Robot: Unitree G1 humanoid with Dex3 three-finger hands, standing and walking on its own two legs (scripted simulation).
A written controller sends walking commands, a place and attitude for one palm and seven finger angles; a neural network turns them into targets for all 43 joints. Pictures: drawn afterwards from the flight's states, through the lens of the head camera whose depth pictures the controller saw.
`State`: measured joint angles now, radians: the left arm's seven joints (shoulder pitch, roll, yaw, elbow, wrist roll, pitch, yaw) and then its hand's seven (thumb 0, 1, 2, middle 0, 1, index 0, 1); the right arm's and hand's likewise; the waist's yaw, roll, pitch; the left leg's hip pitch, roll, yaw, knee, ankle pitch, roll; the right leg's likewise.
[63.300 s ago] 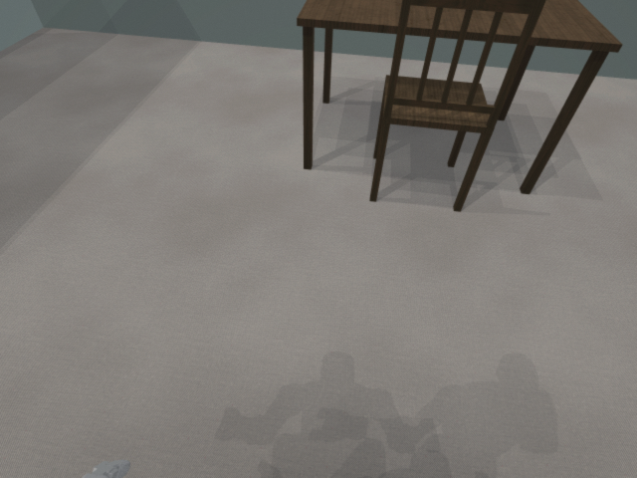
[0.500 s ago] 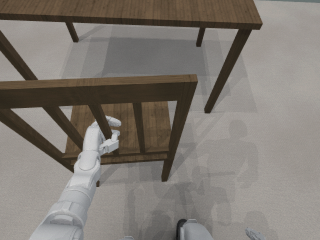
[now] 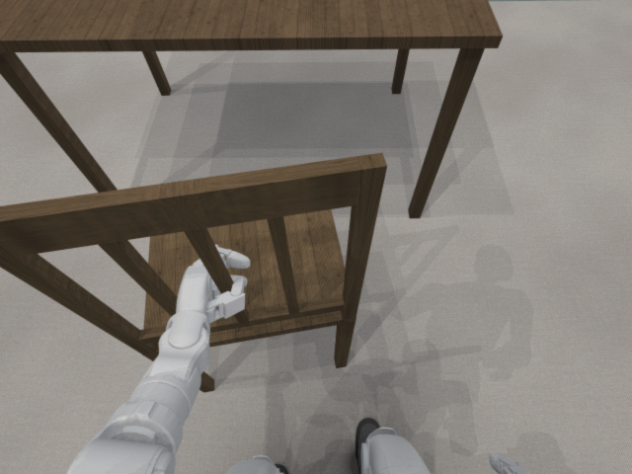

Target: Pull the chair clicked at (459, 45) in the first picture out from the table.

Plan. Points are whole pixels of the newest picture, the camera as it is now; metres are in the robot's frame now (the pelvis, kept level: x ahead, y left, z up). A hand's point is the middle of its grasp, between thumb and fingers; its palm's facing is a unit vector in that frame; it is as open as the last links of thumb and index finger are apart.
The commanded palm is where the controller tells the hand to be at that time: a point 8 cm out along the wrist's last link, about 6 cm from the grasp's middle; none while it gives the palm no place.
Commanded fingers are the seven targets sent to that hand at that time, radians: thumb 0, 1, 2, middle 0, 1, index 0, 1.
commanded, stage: step backward, pulling the chair out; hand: left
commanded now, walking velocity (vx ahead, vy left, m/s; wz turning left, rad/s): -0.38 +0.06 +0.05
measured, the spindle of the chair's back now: (223, 281) +0.38 +0.14 -0.06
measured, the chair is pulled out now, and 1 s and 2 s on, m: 0.40 0.46 0.64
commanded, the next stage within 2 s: stop walking, hand still on the chair in 1.64 s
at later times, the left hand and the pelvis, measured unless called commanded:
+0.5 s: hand (233, 326) +0.31 +0.12 -0.06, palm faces +0.00 -0.98 -0.20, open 5.3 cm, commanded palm +0.32 +0.17 -0.05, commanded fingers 0.00 0.90 0.90 -0.50 -1.45 -0.50 -1.45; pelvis -0.03 +0.00 -0.01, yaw +0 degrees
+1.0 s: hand (229, 337) +0.29 +0.12 -0.06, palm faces +0.00 -0.98 -0.18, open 5.2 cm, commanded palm +0.28 +0.18 -0.05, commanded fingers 0.00 0.90 0.90 -0.50 -1.45 -0.50 -1.45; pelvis -0.08 +0.00 +0.00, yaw +2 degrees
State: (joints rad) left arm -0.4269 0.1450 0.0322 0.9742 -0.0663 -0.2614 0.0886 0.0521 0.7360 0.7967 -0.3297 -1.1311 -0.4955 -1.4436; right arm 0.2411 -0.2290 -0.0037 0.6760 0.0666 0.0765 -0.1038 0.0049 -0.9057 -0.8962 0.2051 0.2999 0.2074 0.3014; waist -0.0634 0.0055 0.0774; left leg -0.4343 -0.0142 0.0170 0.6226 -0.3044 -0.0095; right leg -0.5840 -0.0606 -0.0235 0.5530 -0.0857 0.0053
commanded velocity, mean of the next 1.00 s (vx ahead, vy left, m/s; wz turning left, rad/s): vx -0.38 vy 0.03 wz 0.02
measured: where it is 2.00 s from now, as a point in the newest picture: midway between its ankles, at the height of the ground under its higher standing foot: outside the picture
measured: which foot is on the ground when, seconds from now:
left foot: down 0.00-1.00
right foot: down 0.00-0.68, up 0.70-0.76, down 0.78-1.00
